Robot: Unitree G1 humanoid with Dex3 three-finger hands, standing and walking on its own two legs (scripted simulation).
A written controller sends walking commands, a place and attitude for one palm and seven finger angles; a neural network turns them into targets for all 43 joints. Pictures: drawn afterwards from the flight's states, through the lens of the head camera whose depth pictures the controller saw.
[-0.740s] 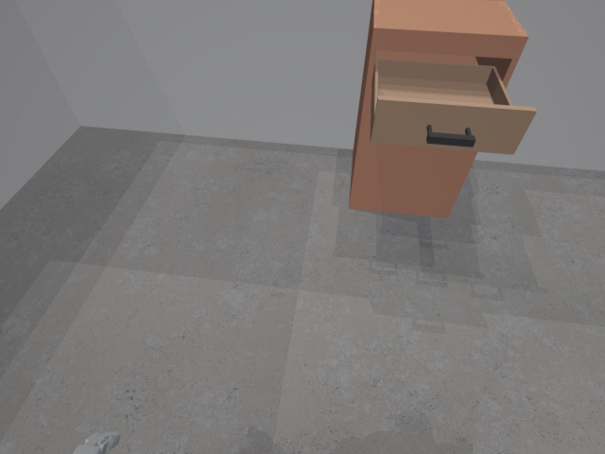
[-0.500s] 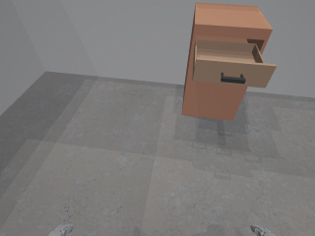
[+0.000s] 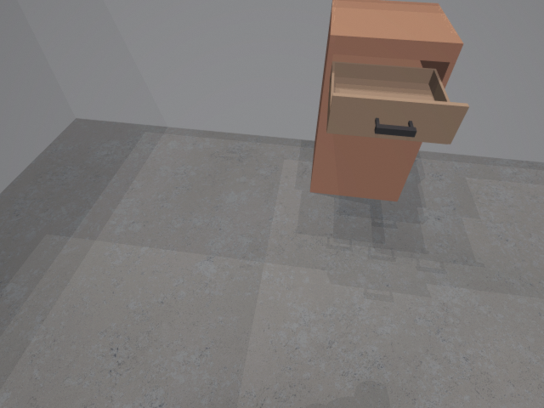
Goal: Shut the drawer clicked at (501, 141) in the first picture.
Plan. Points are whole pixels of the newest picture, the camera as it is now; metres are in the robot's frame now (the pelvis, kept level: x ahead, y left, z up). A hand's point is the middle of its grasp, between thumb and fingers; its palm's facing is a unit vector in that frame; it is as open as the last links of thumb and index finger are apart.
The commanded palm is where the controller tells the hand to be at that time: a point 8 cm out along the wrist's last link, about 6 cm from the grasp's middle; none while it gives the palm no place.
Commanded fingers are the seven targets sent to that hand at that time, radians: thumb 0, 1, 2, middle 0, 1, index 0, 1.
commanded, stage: stand and wait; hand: left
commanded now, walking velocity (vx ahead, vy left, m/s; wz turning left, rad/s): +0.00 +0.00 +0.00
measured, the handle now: (394, 126) +0.95 -0.33 -0.12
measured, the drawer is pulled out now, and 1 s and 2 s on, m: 0.30 0.30 0.30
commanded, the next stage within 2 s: look at it before walking up in 0.20 s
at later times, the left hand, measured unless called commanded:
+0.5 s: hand out of the picture +0.06 +0.24 -0.16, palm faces -0.02 -0.95 -0.32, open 7.4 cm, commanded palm none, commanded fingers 0.00 0.90 0.90 -0.20 -0.30 -0.20 -0.30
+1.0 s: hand out of the picture +0.06 +0.25 -0.16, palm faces -0.03 -0.94 -0.33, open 7.4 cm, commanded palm none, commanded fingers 0.00 0.90 0.90 -0.20 -0.30 -0.20 -0.30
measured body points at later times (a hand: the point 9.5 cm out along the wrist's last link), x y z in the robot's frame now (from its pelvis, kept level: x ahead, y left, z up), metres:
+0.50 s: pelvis -0.01 +0.00 +0.00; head -0.01 +0.00 +0.45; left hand +0.06 +0.29 -0.13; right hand +0.06 -0.29 -0.14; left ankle -0.01 +0.13 -0.74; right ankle -0.01 -0.11 -0.74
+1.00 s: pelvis +0.00 +0.00 +0.00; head +0.00 +0.00 +0.45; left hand +0.06 +0.30 -0.13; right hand +0.07 -0.29 -0.14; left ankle +0.00 +0.13 -0.74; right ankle -0.01 -0.11 -0.74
